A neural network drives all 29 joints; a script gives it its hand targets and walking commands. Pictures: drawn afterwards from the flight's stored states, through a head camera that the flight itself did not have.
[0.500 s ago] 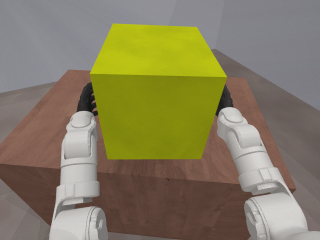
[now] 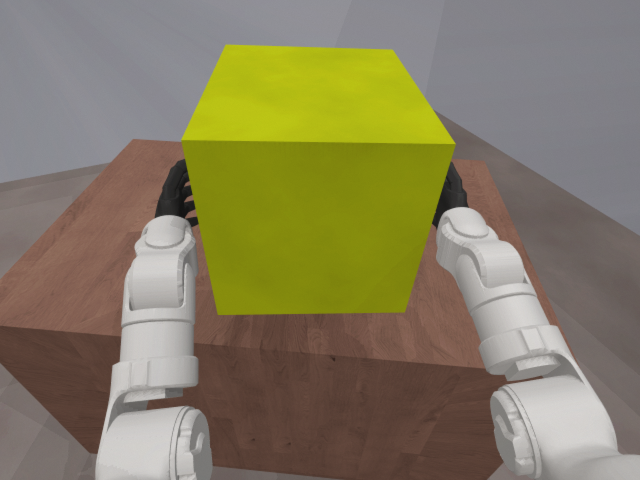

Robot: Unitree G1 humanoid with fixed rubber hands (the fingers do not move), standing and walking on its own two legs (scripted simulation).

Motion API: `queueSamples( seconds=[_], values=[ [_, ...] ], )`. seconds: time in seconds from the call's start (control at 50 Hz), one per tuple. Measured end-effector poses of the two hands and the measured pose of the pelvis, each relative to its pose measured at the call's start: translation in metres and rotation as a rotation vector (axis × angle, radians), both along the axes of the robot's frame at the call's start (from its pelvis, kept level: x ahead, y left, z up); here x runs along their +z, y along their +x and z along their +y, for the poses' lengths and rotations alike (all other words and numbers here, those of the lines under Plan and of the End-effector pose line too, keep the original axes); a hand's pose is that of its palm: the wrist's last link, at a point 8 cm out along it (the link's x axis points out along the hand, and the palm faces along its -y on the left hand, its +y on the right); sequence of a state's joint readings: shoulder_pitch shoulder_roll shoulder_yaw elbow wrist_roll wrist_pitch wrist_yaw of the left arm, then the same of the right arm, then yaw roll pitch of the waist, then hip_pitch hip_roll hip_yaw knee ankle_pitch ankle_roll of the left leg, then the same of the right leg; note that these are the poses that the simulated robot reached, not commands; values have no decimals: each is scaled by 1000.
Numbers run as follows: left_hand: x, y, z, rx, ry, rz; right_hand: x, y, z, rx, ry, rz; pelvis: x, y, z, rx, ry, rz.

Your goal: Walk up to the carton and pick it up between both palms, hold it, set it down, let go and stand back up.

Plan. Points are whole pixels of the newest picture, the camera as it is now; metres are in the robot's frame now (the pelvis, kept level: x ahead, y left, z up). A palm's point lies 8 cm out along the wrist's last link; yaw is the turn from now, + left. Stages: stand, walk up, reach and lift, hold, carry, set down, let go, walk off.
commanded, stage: hold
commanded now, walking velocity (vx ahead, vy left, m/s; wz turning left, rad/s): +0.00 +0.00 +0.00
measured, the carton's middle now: (311, 172) +0.46 -0.01 +0.18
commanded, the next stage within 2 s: none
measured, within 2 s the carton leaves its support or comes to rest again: neither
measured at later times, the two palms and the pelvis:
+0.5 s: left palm (155, 216) +0.35 +0.18 +0.20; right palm (438, 204) +0.36 -0.16 +0.20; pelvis -0.01 +0.00 +0.00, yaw +1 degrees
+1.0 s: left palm (160, 218) +0.35 +0.17 +0.20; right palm (443, 208) +0.36 -0.16 +0.19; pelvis +0.00 +0.00 +0.00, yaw +0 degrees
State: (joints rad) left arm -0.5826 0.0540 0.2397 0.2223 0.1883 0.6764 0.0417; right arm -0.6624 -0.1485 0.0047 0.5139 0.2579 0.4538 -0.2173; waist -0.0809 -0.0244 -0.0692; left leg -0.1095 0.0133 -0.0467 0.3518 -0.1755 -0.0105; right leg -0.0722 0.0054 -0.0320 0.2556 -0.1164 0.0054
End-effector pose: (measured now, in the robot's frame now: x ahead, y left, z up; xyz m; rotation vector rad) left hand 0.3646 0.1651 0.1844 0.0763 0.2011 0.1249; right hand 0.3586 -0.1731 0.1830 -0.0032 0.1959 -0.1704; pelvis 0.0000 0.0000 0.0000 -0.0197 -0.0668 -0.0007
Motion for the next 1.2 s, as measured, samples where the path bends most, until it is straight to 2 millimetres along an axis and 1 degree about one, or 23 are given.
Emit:
queueSamples(
  seconds=[0.08, 0.18, 0.34, 0.42, 0.56, 0.76, 0.84, 0.94, 1.06, 1.2],
  values=[
    [6, -5, -1, 7, 4, -15, 5, -3, 0, 4, 8, -16, 0, -1, 1, -3, -1, -11],
    [9, -7, 1, 25, 1, 14, 5, -1, 1, 12, 19, 12, 0, -4, 0, -6, 4, -16],
    [17, -12, 10, 47, -9, -9, 15, 1, 11, 35, -5, -12, 0, -5, -3, 1, 2, -14],
    [20, -14, 14, 57, -8, -9, 16, 1, 15, 38, 12, -11, 0, -5, -4, 8, 2, -19],
    [14, -8, 15, 54, -9, 20, 11, 5, 16, 31, 7, 18, -1, -6, -4, 15, 4, -12],
    [9, -1, 7, 33, 8, 17, 4, 6, 7, 16, 4, 14, 0, 1, -2, 11, 2, -2],
    [13, -2, 5, 29, 8, -12, 8, 4, 5, 16, -3, -14, 0, 6, -2, 3, 0, -1],
    [18, -9, 7, 33, -6, -35, 13, -2, 8, 17, 5, -35, 0, 6, -1, -2, -1, -33],
    [9, -14, 12, 54, -15, 14, 6, -2, 13, 23, 7, 11, 0, 3, -2, 0, 3, -47],
    [0, -8, 12, 52, 2, 38, -1, 5, 14, 30, 2, 29, -1, -3, -3, 6, 4, -25]
  ],
)
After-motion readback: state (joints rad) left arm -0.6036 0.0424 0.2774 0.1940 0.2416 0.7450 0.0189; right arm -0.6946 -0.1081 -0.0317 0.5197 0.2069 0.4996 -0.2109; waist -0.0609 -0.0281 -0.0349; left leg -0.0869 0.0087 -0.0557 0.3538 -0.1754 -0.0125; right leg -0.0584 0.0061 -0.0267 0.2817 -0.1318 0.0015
